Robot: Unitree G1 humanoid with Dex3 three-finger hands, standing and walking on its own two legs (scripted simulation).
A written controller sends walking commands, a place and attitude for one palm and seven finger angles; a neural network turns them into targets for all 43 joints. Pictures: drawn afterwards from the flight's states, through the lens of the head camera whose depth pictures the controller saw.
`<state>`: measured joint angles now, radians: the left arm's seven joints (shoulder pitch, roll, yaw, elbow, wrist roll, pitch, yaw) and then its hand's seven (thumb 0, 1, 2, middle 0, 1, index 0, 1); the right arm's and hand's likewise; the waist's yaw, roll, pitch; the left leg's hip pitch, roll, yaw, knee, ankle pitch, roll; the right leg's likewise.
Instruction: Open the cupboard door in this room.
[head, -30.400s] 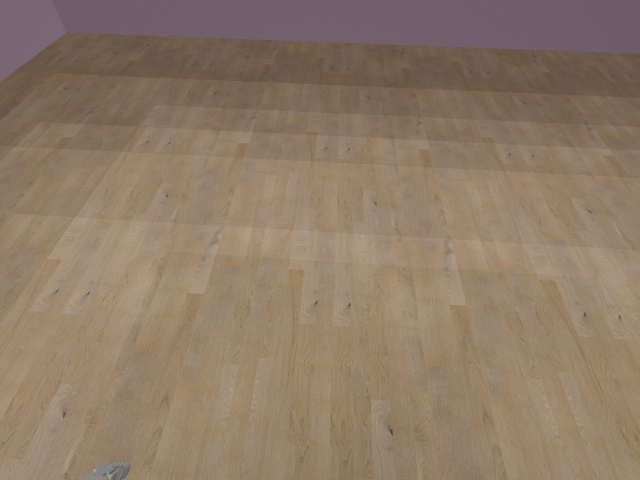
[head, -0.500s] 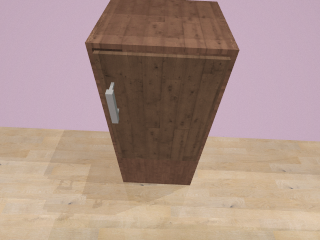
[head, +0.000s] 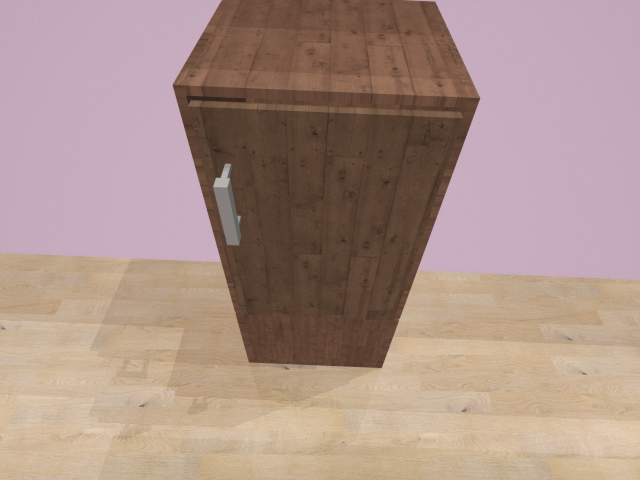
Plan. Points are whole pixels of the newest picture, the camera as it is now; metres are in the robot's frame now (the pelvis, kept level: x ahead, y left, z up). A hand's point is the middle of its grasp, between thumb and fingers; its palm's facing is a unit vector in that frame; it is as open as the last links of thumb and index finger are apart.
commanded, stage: raise the hand with hooked fingers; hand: left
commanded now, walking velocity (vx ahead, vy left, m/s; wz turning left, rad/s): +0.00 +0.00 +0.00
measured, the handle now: (230, 205) +0.53 +0.19 +0.00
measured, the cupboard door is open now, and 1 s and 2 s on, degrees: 0 0 0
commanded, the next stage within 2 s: none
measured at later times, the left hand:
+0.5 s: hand out of the picture +0.13 +0.20 -0.07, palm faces +0.10 -0.99 +0.00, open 8.8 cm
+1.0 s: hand (129, 424) +0.18 +0.24 -0.03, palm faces +0.04 -1.00 -0.05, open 11.8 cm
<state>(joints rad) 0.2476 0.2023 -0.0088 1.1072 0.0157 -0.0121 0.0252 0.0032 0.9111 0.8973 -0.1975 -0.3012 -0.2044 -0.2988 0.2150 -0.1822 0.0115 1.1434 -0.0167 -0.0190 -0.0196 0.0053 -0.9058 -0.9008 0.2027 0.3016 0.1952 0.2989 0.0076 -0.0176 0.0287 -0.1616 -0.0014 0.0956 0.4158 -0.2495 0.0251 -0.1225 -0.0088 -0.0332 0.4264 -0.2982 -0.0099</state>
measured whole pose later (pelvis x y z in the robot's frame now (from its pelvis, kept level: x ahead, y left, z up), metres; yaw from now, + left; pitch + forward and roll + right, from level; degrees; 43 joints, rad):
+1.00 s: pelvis -0.05 +0.00 -0.07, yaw +2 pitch +13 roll -2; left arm 0.24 0.31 0.31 0.20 -0.35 -0.39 -0.40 0.00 -0.01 0.50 -0.26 -0.89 -0.27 -0.89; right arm 0.29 -0.27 0.00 0.60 0.03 -0.22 -0.06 0.02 -0.90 -0.90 0.21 0.30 0.20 0.30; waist -0.02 0.02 -0.11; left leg -0.82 0.03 0.03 1.03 -0.44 0.04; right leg -0.73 0.00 -0.09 0.99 -0.48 -0.02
